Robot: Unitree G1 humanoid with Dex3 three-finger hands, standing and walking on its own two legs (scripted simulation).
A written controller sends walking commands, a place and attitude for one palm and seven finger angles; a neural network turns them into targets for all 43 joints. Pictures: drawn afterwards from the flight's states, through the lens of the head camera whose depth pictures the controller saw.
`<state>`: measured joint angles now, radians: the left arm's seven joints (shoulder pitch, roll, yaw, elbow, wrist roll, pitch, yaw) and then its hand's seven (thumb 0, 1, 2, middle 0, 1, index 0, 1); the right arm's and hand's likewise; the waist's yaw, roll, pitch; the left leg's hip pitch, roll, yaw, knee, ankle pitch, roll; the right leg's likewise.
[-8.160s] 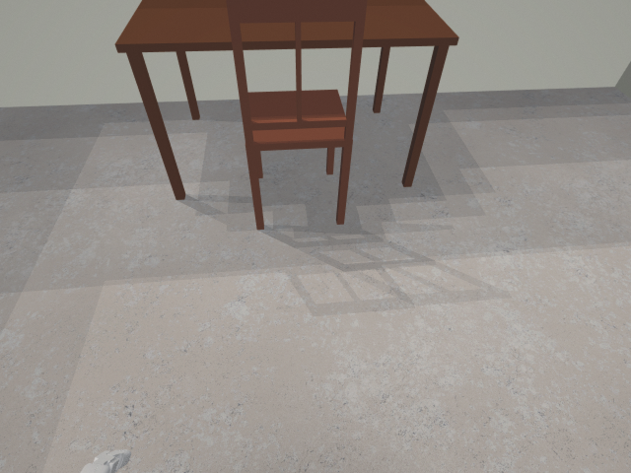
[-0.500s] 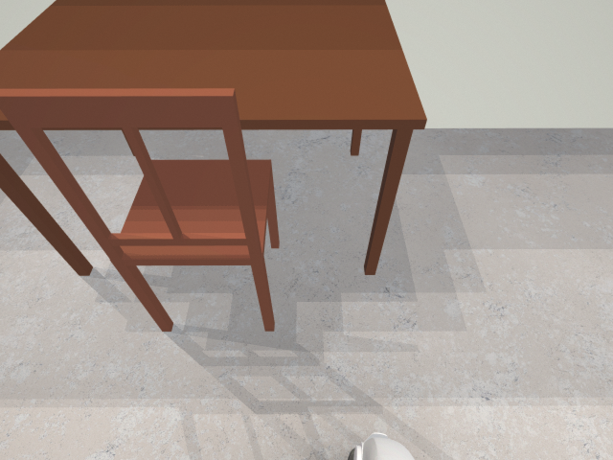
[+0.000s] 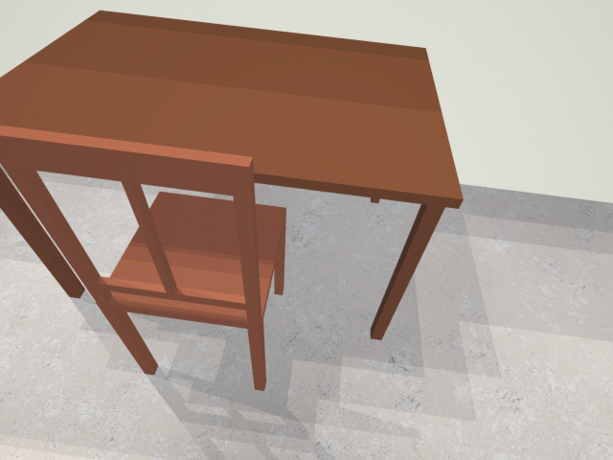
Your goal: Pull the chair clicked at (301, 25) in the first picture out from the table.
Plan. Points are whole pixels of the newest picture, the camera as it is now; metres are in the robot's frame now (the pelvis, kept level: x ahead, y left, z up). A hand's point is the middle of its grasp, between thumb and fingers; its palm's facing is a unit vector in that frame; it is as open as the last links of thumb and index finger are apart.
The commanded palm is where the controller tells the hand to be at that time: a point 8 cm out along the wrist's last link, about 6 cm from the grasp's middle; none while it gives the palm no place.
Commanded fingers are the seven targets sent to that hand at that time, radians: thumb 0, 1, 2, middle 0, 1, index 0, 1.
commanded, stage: come to a stop and stand still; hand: left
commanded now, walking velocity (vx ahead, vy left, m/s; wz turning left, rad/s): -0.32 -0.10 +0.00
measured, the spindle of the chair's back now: (153, 243) +0.47 +0.33 -0.07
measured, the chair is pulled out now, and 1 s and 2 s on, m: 0.00 0.00 0.00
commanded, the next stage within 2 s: look again from close up in 1.50 s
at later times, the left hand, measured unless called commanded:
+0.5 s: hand out of the picture +0.01 +0.12 -0.15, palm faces +0.02 -0.95 -0.30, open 7.4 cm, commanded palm none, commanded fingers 0.00 0.90 0.90 -0.20 -0.30 -0.20 -0.30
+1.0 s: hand out of the picture -0.10 +0.14 -0.16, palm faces +0.10 -0.97 -0.23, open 7.4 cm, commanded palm none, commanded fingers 0.00 0.90 0.90 -0.20 -0.30 -0.20 -0.30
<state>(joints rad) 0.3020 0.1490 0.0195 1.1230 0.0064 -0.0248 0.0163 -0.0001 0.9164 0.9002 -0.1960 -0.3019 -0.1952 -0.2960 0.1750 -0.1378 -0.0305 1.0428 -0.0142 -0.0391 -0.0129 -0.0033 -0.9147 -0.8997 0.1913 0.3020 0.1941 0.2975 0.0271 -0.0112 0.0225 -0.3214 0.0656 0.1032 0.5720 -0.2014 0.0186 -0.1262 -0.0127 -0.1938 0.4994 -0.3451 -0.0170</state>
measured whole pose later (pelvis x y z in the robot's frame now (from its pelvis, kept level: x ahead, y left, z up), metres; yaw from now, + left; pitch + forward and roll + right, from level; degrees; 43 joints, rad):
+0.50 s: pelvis -0.03 -0.08 +0.01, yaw -2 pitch -2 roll +3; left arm 0.26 0.17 0.03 1.02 0.02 0.02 0.02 0.00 0.91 0.90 -0.19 -0.30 -0.19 -0.30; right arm 0.20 -0.23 -0.08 1.06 -0.02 0.08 0.00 0.00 -0.91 -0.90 0.19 0.30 0.20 0.30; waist 0.01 0.04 0.01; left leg -0.40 0.03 0.04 0.79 -0.38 -0.02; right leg -0.25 -0.05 -0.04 0.58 -0.30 -0.03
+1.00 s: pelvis -0.06 -0.04 +0.01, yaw +0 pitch +0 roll +1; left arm 0.35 0.16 0.04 1.09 0.02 0.03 0.02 0.00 0.91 0.90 -0.20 -0.30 -0.20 -0.30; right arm 0.22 -0.20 -0.04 1.03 -0.01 0.03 0.00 0.00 -0.91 -0.90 0.19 0.30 0.19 0.30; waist 0.05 0.01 0.01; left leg -0.20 0.03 0.03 0.51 -0.28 -0.02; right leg -0.26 -0.07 -0.07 0.46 -0.19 0.01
